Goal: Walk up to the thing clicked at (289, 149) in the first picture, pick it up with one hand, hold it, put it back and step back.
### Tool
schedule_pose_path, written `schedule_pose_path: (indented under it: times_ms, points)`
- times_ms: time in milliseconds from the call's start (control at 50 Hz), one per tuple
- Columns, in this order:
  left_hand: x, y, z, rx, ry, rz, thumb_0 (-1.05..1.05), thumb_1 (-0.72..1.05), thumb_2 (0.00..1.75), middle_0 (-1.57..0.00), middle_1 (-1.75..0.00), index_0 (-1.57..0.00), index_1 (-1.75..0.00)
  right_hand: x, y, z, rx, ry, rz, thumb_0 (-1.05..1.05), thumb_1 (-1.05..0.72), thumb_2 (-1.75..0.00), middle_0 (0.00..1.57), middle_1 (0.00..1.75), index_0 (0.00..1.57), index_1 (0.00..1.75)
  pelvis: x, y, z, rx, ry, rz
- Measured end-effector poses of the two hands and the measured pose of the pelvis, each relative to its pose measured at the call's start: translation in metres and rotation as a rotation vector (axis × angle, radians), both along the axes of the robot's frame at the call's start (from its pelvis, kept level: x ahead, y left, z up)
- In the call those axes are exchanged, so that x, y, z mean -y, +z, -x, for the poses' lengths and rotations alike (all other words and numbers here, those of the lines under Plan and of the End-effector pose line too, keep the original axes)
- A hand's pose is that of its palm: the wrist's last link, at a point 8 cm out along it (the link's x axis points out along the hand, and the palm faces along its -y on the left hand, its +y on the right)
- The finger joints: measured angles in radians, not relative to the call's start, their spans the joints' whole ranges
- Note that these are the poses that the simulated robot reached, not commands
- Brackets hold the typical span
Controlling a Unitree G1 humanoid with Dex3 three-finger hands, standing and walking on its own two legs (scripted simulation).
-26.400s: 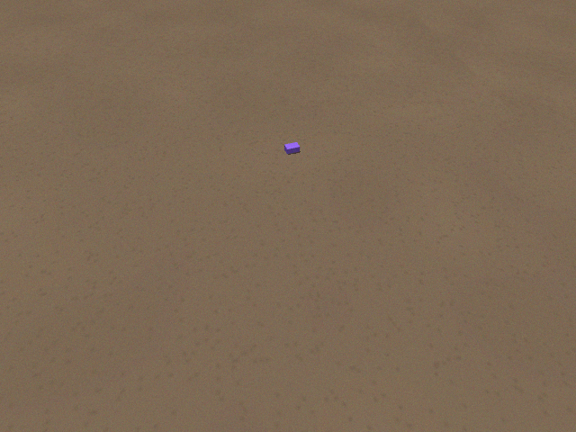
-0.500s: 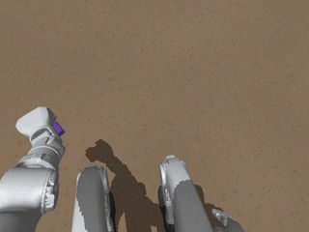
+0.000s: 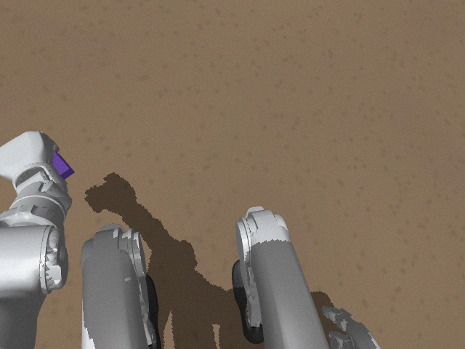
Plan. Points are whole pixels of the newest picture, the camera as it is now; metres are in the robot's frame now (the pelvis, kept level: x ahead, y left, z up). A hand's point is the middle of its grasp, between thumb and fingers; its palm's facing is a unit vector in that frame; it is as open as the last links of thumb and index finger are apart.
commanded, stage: crouch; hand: left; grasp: from above
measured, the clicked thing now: (46, 173) +0.44 +0.30 -0.19
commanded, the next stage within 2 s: lower in 0.48 s
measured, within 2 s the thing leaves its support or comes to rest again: rests again in 1.74 s
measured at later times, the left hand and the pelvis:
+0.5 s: hand (57, 176) +0.44 +0.28 -0.21, palm faces -0.35 -0.25 -0.90, open 7.6 cm; pelvis +0.00 +0.00 -0.05, yaw -1 degrees
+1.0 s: hand (71, 181) +0.44 +0.28 -0.27, palm faces -0.35 -0.27 -0.90, open 7.8 cm; pelvis +0.00 +0.00 -0.07, yaw -3 degrees
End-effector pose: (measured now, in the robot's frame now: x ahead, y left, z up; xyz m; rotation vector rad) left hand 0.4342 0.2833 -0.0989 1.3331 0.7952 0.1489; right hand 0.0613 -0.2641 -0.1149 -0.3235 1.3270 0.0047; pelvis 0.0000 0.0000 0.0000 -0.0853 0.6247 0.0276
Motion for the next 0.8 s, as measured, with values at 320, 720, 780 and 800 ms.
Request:
schedule_pose_path:
  times_ms: [320,720,780,800]
  points:
    - [-0.001,-0.036,-0.004,0.0,-0.026,-0.003,0.0,0.39,0.12,-0.96,-0.16,-0.97,-0.13,-0.007,-0.039,0.03,-0.058,-0.005,-0.036,0.0,-0.9,-0.9,0.2,0.3,0.2,0.3,-0.001,-0.041,0.005,0.03,-0.01,0.002]
    - [-0.004,-0.074,-0.008,-0.014,-0.044,0.001,0.0,0.33,0.21,-0.98,-0.19,-0.97,-0.19,-0.001,-0.051,0.033,-0.108,0.032,-0.039,0.0,-0.91,-0.9,0.2,0.3,0.2,0.3,0.0,-0.061,0.0,0.037,-0.024,0.015]
    - [-0.004,-0.083,-0.009,-0.021,-0.047,0.01,0.0,0.32,0.23,-0.97,-0.2,-0.96,-0.2,0.0,-0.051,0.031,-0.109,0.043,-0.035,0.0,-0.91,-0.9,0.2,0.3,0.2,0.3,-0.001,-0.063,-0.001,0.038,-0.026,0.02]
    - [-0.004,-0.086,-0.009,-0.022,-0.052,0.01,0.0,0.32,0.23,-0.97,-0.2,-0.96,-0.2,0.0,-0.051,0.031,-0.111,0.048,-0.034,0.0,-0.91,-0.9,0.2,0.3,0.2,0.3,-0.001,-0.064,-0.001,0.039,-0.027,0.022]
